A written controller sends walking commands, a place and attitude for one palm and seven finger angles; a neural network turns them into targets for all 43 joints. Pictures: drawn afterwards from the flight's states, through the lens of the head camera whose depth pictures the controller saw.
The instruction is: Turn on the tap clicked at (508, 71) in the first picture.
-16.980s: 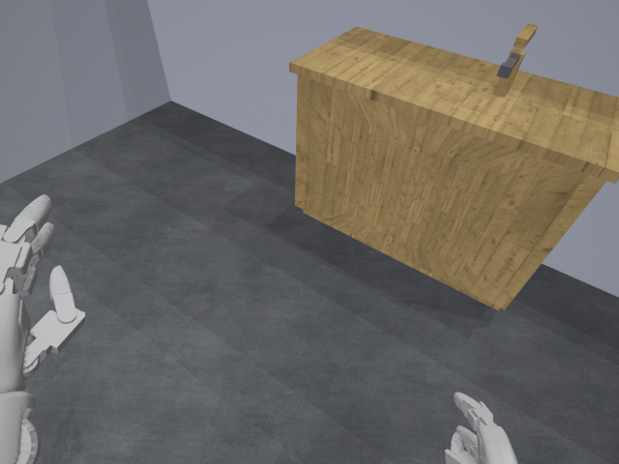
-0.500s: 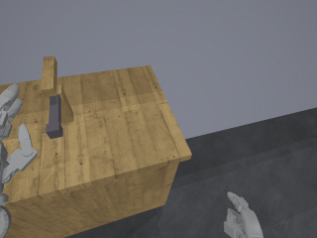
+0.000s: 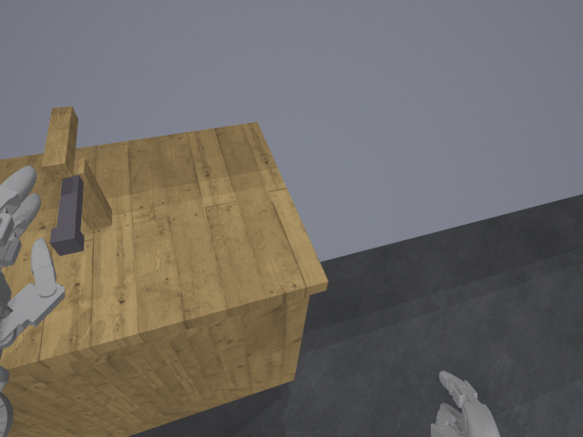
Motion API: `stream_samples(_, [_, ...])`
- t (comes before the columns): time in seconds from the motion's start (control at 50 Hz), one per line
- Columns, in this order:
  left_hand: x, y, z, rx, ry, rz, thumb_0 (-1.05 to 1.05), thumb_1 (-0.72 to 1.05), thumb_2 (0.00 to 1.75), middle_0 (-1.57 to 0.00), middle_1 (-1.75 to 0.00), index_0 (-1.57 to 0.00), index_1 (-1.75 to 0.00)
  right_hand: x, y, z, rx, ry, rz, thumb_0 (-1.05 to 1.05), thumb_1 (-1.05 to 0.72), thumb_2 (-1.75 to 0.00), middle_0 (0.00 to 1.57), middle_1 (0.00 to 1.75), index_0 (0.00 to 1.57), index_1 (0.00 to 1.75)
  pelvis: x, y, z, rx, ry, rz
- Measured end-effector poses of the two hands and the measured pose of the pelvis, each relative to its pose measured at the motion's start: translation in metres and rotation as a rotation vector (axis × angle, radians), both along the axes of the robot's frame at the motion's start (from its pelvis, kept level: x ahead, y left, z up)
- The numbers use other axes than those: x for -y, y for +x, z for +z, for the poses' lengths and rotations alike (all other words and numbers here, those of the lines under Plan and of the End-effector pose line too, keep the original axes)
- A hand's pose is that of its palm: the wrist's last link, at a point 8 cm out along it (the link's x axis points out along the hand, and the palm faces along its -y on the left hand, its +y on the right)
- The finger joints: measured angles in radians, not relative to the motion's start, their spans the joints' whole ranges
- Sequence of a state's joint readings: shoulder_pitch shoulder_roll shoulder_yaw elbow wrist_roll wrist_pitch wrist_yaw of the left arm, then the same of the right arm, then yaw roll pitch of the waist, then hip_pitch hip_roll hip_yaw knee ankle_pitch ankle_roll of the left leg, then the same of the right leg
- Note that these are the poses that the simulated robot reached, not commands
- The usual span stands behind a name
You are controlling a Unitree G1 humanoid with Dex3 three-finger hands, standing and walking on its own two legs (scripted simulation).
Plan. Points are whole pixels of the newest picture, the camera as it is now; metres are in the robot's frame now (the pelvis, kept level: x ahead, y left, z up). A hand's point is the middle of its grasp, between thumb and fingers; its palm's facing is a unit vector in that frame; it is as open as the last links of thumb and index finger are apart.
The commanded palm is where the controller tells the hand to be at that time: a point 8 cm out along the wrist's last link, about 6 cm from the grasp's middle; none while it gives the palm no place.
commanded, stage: shuffle to correct the standing spot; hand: left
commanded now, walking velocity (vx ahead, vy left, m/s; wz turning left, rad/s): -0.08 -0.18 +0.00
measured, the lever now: (67, 239) +0.32 +0.32 +0.09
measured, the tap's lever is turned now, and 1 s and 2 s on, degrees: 0 0 0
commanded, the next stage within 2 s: none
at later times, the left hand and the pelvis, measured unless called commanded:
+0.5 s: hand (43, 304) +0.20 +0.25 +0.17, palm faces +0.36 -0.85 -0.38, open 7.5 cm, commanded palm +0.15 +0.28 +0.18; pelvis -0.01 +0.00 +0.00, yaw +0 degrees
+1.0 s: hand (55, 299) +0.21 +0.24 +0.17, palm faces +0.33 -0.85 -0.40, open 7.5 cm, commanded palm +0.15 +0.28 +0.18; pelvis +0.00 +0.00 +0.00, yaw +0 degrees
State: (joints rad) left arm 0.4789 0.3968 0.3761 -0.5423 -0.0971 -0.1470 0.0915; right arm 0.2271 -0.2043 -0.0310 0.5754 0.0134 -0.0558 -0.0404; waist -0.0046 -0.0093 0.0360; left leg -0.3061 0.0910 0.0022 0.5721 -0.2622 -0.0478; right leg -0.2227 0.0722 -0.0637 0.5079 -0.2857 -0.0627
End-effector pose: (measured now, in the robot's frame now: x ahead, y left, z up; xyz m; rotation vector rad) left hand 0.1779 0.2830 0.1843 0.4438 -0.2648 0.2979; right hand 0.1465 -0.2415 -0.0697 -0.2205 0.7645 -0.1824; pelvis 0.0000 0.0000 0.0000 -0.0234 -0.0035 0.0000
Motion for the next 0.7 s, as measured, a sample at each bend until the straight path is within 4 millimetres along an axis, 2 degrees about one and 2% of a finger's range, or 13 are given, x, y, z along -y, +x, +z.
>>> stream_samples(0.14, [0.0,-0.002,0.003,0.002,0.024,-0.015,0.02,0.89,0.9,-0.21,-0.3,-0.21,-0.3,-0.007,0.001,0.001,0.007,0.011,0.018,0.01,-0.9,-0.9,0.21,0.3,0.2,0.3,0.0,-0.004,0.001,-0.001,-0.004,-0.001])
stream_samples(0.42, [-0.002,-0.017,0.005,-0.006,0.024,0.013,0.02,0.89,0.9,-0.21,-0.3,-0.21,-0.3,-0.018,-0.001,-0.002,0.015,0.036,0.045,0.01,-0.9,-0.9,0.21,0.3,0.21,0.3,-0.001,-0.011,0.0,0.0,-0.005,0.005])
stream_samples(0.6, [-0.005,-0.012,-0.001,0.003,-0.017,0.017,0.02,0.89,0.9,-0.21,-0.3,-0.21,-0.3,-0.015,-0.006,-0.001,0.005,0.019,0.029,0.01,-0.9,-0.9,0.21,0.3,0.21,0.3,-0.004,-0.009,0.0,0.002,-0.005,0.006])
stream_samples(0.7, [-0.004,-0.007,0.002,0.005,0.005,-0.003,0.02,0.89,0.9,-0.21,-0.3,-0.21,-0.3,-0.016,-0.005,0.001,0.004,0.016,0.027,0.01,-0.9,-0.9,0.21,0.3,0.21,0.3,-0.004,-0.009,0.001,-0.002,-0.005,0.006])
